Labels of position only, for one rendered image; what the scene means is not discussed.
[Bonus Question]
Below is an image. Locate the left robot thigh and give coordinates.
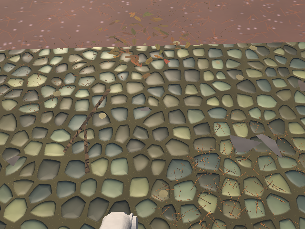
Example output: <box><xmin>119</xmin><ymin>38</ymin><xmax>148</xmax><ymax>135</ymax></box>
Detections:
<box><xmin>99</xmin><ymin>212</ymin><xmax>138</xmax><ymax>229</ymax></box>

